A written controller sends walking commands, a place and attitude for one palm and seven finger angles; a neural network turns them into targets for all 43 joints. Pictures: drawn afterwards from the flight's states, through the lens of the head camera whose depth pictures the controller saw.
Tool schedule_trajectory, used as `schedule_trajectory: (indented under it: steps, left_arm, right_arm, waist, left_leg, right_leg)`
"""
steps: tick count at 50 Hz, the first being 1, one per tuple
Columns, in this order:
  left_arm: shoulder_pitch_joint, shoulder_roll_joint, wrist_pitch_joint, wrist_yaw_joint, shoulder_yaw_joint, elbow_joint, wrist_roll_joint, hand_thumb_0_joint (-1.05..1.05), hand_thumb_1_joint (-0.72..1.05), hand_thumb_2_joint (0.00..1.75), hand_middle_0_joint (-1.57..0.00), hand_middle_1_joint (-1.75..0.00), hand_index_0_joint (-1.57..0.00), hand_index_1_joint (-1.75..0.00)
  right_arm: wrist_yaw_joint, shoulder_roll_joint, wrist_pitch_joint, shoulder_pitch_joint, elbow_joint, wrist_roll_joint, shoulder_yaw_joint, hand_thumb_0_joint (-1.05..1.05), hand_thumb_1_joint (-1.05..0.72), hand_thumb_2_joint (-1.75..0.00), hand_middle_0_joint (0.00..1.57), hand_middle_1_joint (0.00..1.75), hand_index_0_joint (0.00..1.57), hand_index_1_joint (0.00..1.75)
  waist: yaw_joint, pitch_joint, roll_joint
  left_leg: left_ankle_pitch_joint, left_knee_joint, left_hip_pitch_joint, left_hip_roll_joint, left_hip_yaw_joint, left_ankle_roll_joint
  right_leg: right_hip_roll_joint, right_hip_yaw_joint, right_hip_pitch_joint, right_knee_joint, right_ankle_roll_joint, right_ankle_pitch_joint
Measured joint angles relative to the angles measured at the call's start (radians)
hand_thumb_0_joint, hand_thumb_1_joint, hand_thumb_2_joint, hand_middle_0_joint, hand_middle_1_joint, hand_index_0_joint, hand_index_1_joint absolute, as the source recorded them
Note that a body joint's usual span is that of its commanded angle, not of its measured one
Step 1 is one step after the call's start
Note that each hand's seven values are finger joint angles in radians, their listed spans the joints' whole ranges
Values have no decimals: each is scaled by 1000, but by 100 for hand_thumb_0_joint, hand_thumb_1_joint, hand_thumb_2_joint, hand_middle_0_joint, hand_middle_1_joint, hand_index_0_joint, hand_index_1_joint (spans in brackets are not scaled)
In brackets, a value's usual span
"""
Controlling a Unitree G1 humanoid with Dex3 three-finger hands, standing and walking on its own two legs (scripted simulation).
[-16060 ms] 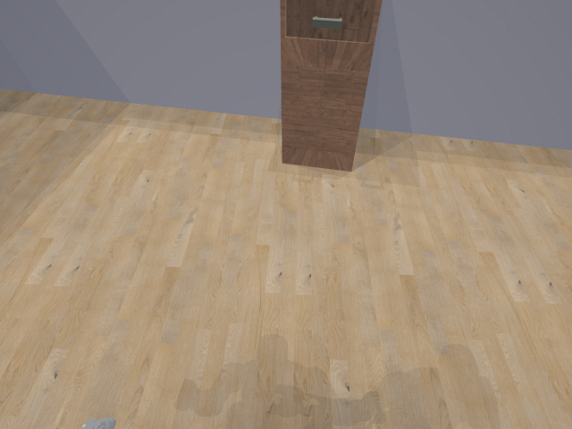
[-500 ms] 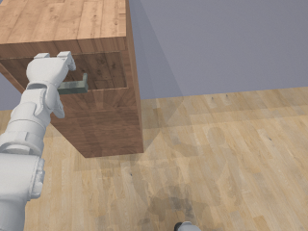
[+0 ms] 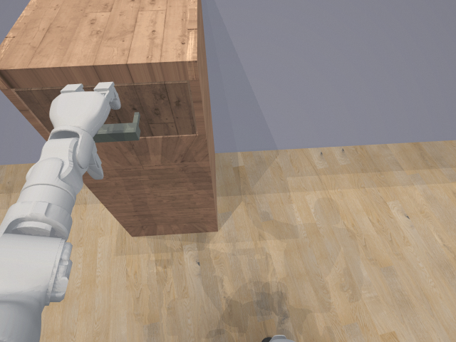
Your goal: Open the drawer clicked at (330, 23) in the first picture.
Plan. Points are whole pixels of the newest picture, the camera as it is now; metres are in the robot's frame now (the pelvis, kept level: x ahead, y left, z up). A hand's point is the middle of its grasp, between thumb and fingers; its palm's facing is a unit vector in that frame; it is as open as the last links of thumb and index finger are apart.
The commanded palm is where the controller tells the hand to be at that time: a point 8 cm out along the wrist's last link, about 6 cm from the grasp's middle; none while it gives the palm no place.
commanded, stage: re-aim the fingers above the handle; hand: left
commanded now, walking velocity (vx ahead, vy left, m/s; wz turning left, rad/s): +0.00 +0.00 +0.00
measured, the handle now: (113, 125) +0.55 +0.24 +0.01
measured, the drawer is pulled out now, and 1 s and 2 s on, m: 0.00 0.00 0.00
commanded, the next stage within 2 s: lower the fingers behind the handle in 0.38 s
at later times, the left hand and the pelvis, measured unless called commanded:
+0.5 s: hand (98, 128) +0.49 +0.24 +0.07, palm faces -0.05 +0.01 -1.00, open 13.8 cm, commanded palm +0.47 +0.24 +0.12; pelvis +0.00 +0.00 +0.00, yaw -1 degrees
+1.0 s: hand (102, 142) +0.49 +0.24 +0.04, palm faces -0.07 +0.01 -1.00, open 13.8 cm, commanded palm +0.47 +0.24 +0.09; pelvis +0.00 +0.00 -0.01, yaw +0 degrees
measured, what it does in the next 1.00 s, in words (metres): stands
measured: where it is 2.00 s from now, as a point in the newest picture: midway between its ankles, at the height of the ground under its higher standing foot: outside the picture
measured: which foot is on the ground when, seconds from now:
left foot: down 0.00-1.00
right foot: down 0.00-1.00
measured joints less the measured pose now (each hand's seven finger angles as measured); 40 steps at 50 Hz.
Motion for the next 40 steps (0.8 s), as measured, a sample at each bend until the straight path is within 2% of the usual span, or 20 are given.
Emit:
schedule_trajectory:
  steps: [6, 11, 20, 27, 40]
  left_arm:
    - [-20, 4, 9, 0, -17, 23, 0, 0, -49, 31, -32, -120, -31, -120]
    - [-50, 10, 3, -1, -17, 48, 4, 0, -49, 31, -32, -120, -32, -120]
    - [-64, 35, 7, -5, 22, 71, 8, 0, -49, 31, -32, -120, -31, -120]
    - [-28, 31, -8, -16, 21, 31, -1, 0, -49, 31, -32, -120, -31, -120]
    - [-7, 6, -19, 31, 17, 40, 11, 0, -49, 31, -32, -120, -31, -120]
  right_arm:
    - [-3, 0, -5, 2, 2, 2, 1, 1, -90, -90, 20, 30, 21, 30]
    - [-8, 0, -12, 8, 10, 1, 4, 1, -90, -90, 20, 30, 21, 30]
    - [-7, -9, -8, 31, 15, 0, 7, 1, -90, -90, 20, 30, 21, 30]
    - [-4, -7, -4, 57, 19, 0, -5, 1, -90, -90, 20, 30, 21, 30]
    - [6, 0, -11, 29, 23, -11, -6, 1, -90, -90, 20, 30, 21, 30]
  waist:
    - [-1, 6, -1]
    - [-11, 8, -4]
    - [-30, 5, -2]
    - [-20, 1, 3]
    - [-17, -11, -4]
  left_leg:
    - [2, 3, -6, -2, -5, -1]
    - [2, 10, -20, -1, -7, -2]
    - [-4, 18, -38, 4, 9, 0]
    - [-6, 15, -35, 5, 12, 1]
    - [-18, 46, -67, 3, 4, 3]
  right_leg:
    - [-2, -4, -5, 4, -1, 0]
    - [-2, -6, -16, 8, -2, 1]
    - [5, 10, -42, 16, -1, 2]
    - [7, 13, -38, 10, 2, 2]
    - [3, 7, -65, 34, 3, -9]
